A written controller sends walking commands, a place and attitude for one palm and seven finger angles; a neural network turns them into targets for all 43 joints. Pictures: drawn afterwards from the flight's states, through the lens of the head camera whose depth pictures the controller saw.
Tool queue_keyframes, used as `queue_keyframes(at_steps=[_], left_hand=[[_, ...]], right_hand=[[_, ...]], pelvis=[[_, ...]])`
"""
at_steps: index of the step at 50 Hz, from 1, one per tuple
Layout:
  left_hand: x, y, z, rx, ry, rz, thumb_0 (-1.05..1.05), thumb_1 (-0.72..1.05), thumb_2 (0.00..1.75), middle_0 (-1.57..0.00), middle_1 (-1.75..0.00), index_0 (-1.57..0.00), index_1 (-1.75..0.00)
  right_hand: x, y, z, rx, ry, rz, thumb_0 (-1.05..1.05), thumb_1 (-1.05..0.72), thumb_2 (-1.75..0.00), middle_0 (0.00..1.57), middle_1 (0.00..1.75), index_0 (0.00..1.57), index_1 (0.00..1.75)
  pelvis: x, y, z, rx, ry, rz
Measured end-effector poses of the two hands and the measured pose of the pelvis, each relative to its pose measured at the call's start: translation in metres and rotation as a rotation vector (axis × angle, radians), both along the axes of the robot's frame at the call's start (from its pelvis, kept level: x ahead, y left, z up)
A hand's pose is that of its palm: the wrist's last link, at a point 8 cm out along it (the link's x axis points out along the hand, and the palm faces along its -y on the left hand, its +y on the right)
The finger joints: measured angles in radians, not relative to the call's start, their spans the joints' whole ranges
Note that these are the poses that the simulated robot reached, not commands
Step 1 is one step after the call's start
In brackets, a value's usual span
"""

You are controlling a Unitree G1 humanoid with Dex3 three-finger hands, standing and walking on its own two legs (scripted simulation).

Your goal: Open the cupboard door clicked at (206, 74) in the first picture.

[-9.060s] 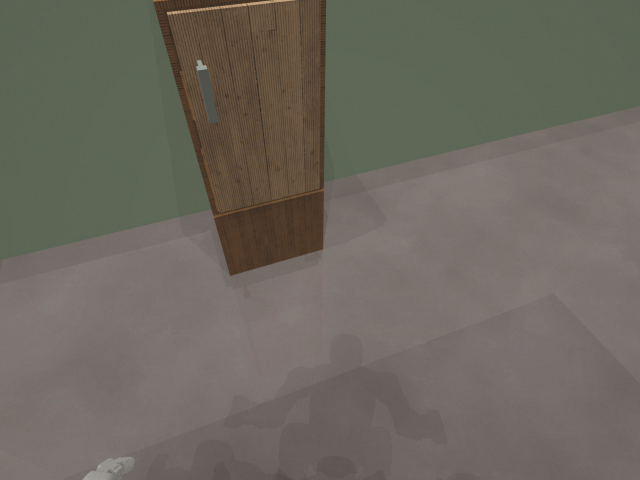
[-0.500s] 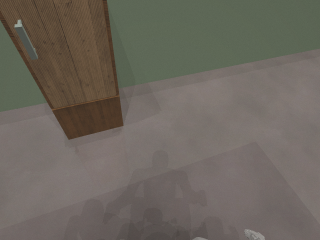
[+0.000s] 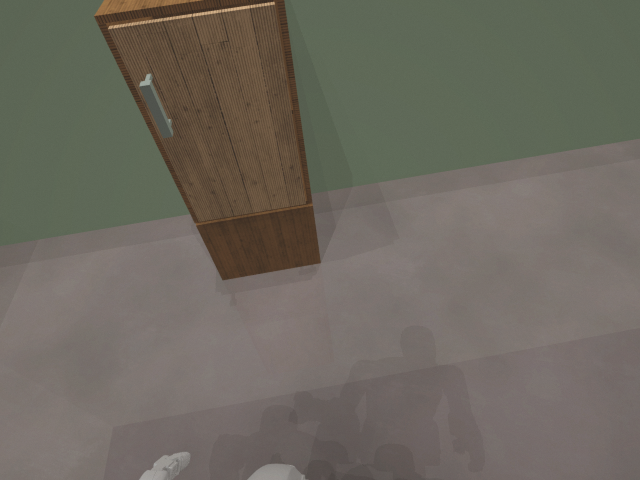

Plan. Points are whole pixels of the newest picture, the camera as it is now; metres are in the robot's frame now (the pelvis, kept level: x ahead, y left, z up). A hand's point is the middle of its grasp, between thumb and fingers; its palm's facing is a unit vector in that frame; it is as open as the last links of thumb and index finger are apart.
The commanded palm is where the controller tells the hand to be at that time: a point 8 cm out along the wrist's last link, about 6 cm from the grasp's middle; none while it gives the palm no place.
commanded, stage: turn to face it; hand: left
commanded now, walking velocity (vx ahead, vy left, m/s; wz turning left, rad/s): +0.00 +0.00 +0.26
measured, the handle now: (158, 105) +0.90 +0.41 +0.02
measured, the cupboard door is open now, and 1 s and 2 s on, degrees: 0 0 0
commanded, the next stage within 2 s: take the last steps up to it in 0.08 s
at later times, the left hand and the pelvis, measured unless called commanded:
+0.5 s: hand out of the picture -0.03 +0.26 -0.17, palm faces +0.19 -0.96 -0.20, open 7.4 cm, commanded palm none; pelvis +0.01 +0.06 +0.01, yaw +8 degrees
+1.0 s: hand (207, 406) +0.26 +0.21 -0.17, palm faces +0.14 -0.97 -0.18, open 7.3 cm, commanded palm none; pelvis +0.18 +0.03 -0.01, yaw +8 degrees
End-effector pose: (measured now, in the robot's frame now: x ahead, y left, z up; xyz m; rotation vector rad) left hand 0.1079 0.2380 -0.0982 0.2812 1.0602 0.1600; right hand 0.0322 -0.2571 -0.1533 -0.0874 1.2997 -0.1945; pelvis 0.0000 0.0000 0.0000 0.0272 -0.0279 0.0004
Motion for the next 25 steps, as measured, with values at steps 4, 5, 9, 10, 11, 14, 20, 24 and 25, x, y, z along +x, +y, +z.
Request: queue_keyframes(at_steps=[4,5,9,10,11,14,20,24,25], left_hand=[[-0.03,-0.003,-0.003,-0.014,0.049,0.057,0.0,0.9,0.89,-0.2,-0.3,-0.21,-0.3],[-0.038,-0.003,-0.004,-0.019,0.061,0.072,0.0,0.9,0.89,-0.2,-0.3,-0.21,-0.3],[-0.073,0.002,-0.014,-0.044,0.118,0.134,0.0,0.9,0.89,-0.2,-0.3,-0.21,-0.3],[-0.083,0.004,-0.018,-0.051,0.136,0.149,0.0,0.9,0.89,-0.2,-0.3,-0.21,-0.3],[-0.093,0.007,-0.021,-0.059,0.154,0.165,0.0,0.9,0.89,-0.2,-0.3,-0.21,-0.3],[-0.124,0.019,-0.033,-0.084,0.209,0.218,0.0,0.9,0.89,-0.2,-0.3,-0.21,-0.3],[-0.171,0.053,-0.056,-0.125,0.325,0.299,0.0,0.9,0.89,-0.2,-0.3,-0.2,-0.3],[-0.162,0.066,-0.047,-0.137,0.332,0.29,0.0,0.91,0.89,-0.2,-0.3,-0.2,-0.3],[-0.155,0.069,-0.045,-0.139,0.319,0.287,0.01,0.91,0.89,-0.2,-0.3,-0.2,-0.3]], right_hand=[[0.001,-0.004,0.006,-0.003,0.02,0.036,0.01,-0.91,-0.9,0.2,0.3,0.2,0.3],[0.003,-0.004,0.007,-0.006,0.027,0.047,0.01,-0.91,-0.9,0.2,0.3,0.19,0.3],[0.013,0.002,0.012,-0.023,0.042,0.098,0.01,-0.91,-0.9,0.2,0.3,0.19,0.3],[0.017,0.006,0.014,-0.029,0.04,0.113,0.01,-0.91,-0.9,0.2,0.3,0.19,0.3],[0.022,0.01,0.015,-0.035,0.036,0.129,0.01,-0.91,-0.9,0.2,0.3,0.19,0.3],[0.04,0.027,0.02,-0.054,0.004,0.183,0.01,-0.91,-0.9,0.2,0.3,0.19,0.3],[0.063,0.069,0.029,-0.081,-0.099,0.248,0.01,-0.91,-0.9,0.2,0.3,0.19,0.3],[0.052,0.089,0.036,-0.071,-0.088,0.229,0.01,-0.91,-0.9,0.2,0.3,0.2,0.3],[0.048,0.093,0.036,-0.069,-0.072,0.222,0.01,-0.91,-0.9,0.2,0.3,0.2,0.3]], pelvis=[[-0.001,-0.003,0.005,0.008,-0.002,0.038],[-0.002,-0.004,0.006,0.009,-0.001,0.047],[-0.005,0.001,0.006,0.007,0.002,0.077],[-0.007,0.003,0.006,0.005,0.003,0.083],[-0.008,0.006,0.005,0.002,0.005,0.089],[-0.012,0.017,0.002,-0.013,0.009,0.109],[-0.008,0.046,-0.006,-0.039,0.003,0.124],[0.005,0.06,0.005,-0.055,-0.006,0.135],[0.009,0.062,0.007,-0.056,-0.008,0.139]])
